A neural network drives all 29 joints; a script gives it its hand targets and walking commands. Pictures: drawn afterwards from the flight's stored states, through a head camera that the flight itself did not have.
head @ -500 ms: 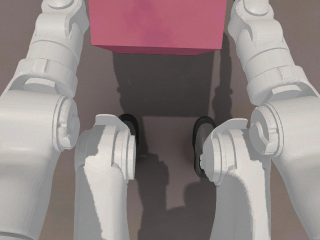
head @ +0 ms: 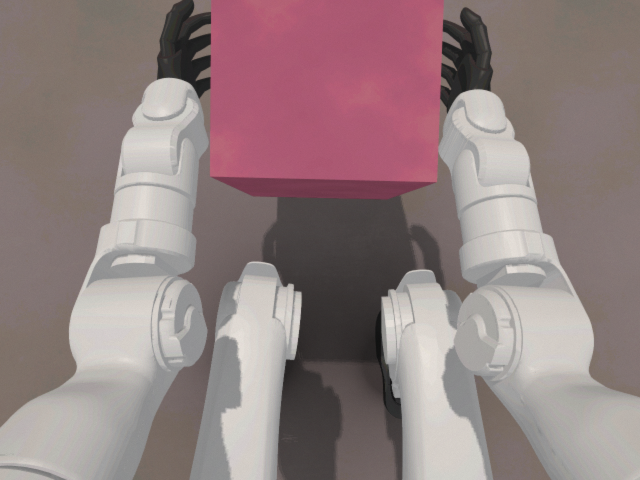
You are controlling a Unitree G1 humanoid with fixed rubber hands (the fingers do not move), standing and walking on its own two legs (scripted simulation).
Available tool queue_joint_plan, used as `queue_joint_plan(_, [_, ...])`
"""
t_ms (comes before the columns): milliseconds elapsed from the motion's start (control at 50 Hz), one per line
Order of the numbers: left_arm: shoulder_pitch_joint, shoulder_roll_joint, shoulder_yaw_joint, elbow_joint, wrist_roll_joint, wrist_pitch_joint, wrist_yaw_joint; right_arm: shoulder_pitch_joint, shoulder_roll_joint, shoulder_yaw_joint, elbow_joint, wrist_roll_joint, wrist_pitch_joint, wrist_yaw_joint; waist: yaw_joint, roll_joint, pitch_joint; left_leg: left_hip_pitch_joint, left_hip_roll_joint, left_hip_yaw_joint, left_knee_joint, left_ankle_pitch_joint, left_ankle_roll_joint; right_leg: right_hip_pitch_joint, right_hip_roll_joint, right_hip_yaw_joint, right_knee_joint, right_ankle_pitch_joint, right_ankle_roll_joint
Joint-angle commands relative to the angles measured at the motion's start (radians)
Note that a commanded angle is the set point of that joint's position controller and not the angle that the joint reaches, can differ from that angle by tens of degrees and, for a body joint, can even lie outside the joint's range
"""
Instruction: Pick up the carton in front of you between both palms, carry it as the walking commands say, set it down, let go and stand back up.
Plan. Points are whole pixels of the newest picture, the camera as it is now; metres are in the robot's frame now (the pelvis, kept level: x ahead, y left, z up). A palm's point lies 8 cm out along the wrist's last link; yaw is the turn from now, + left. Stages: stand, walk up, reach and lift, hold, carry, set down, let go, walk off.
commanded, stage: reach and lift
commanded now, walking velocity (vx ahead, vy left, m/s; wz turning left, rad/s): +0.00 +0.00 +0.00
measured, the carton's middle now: (323, 109) +0.52 +0.04 -0.15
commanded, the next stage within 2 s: none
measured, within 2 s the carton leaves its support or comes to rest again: neither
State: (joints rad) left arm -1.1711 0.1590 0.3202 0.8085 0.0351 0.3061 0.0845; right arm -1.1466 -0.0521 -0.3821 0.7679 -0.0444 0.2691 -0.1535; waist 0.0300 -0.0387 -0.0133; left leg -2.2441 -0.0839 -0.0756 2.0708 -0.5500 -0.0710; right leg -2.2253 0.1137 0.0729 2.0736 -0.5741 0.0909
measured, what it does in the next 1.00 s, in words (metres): rises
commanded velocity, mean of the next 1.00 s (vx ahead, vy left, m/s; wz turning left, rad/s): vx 0.00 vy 0.00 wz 0.00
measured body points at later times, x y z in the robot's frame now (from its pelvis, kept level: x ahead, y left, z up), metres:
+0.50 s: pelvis +0.01 +0.00 +0.13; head +0.24 +0.02 +0.51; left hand +0.48 +0.18 +0.06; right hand +0.50 -0.12 +0.07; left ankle +0.11 +0.13 -0.37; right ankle +0.11 -0.13 -0.37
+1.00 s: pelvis +0.06 +0.00 +0.27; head +0.18 +0.01 +0.70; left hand +0.44 +0.17 +0.23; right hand +0.45 -0.13 +0.23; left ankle +0.11 +0.13 -0.37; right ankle +0.11 -0.13 -0.37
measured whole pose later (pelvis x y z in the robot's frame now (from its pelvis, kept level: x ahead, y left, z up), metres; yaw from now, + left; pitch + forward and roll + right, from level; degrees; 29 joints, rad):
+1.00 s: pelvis +0.06 +0.00 +0.27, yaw +1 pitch +26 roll +0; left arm -0.55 -0.07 0.35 0.64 0.19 0.32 0.03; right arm -0.54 0.13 -0.37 0.62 -0.17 0.30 -0.08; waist 0.01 -0.02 -0.23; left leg -1.17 -0.08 -0.12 1.15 -0.43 -0.04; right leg -1.15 0.10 0.13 1.15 -0.46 0.03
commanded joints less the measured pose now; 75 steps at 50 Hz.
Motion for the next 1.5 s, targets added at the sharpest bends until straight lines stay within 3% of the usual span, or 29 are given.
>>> queue_joint_plan(0, [-0.587,-1.086,-0.378,-0.035,-0.039,0.02,-0.292,-0.647,1.032,0.402,-0.018,0.016,0.032,0.268,0.007,0.046,-1.02,0.602,-0.065,0.179,-0.292,0.166,0.038,0.505,0.077,-0.185,-0.271,0.136,-0.063])
queue_joint_plan(100, [-0.598,-1.088,-0.288,0.007,0.031,0.022,-0.303,-0.656,1.039,0.329,0.029,-0.039,0.039,0.28,0.011,0.039,-1.013,0.632,-0.071,0.176,-0.38,0.125,0.05,0.543,0.079,-0.172,-0.366,0.105,-0.069])
queue_joint_plan(200, [-0.578,-1.107,-0.274,0.002,0.053,0.032,-0.309,-0.627,1.074,0.325,0.032,-0.052,0.052,0.293,0.018,0.032,-1.083,0.727,-0.074,0.174,-0.457,0.126,0.052,0.621,0.081,-0.17,-0.446,0.103,-0.062])
queue_joint_plan(440, [-0.424,-1.228,-0.443,-0.132,-0.017,0.059,-0.314,-0.459,1.182,0.501,-0.09,0.024,0.08,0.319,0.016,0.043,-1.21,1.008,-0.078,0.155,-0.594,0.284,0.036,0.854,0.083,-0.154,-0.593,0.233,-0.049])
queue_joint_plan(560, [-0.307,-1.256,-0.49,-0.154,-0.029,0.054,-0.304,-0.337,1.205,0.55,-0.103,0.035,0.077,0.318,0.011,0.043,-1.123,1.109,-0.08,0.135,-0.687,0.298,0.032,0.959,0.081,-0.132,-0.689,0.253,-0.049])
queue_joint_plan(780, [-0.089,-1.278,-0.494,-0.136,0.002,0.019,-0.293,-0.106,1.219,0.549,-0.082,0.004,0.046,0.311,0.0,0.039,-0.924,1.299,-0.074,0.086,-0.897,0.312,0.046,1.184,0.065,-0.074,-0.908,0.281,-0.057])
queue_joint_plan(1060, [0.181,-1.293,-0.558,-0.194,0.022,-0.002,-0.284,0.172,1.219,0.611,-0.13,-0.019,0.031,0.318,-0.012,0.042,-0.723,1.651,-0.047,0.019,-1.198,0.444,0.058,1.541,0.026,-0.005,-1.215,0.42,-0.071])
queue_joint_plan(1320, [0.395,-1.294,-0.645,-0.328,-0.003,0.112,-0.298,0.393,1.206,0.692,-0.256,-0.003,0.148,0.355,-0.019,0.045,-0.494,1.997,-0.019,-0.005,-1.497,0.611,0.053,1.907,-0.005,0.013,-1.51,0.598,-0.073])
queue_joint_plan(1420, [0.438,-1.285,-0.683,-0.417,-0.023,0.192,-0.305,0.447,1.2,0.724,-0.338,0.018,0.229,0.37,-0.028,0.042,-0.389,2.107,-0.013,-0.007,-1.6,0.612,0.05,2.021,-0.015,0.015,-1.612,0.609,-0.074])
queue_joint_plan(1480, [0.45,-1.261,-0.661,-0.438,-0.008,0.241,-0.309,0.464,1.184,0.702,-0.352,0.006,0.278,0.378,-0.027,0.036,-0.286,2.123,-0.011,-0.004,-1.651,0.55,0.052,2.052,-0.02,0.014,-1.664,0.565,-0.075])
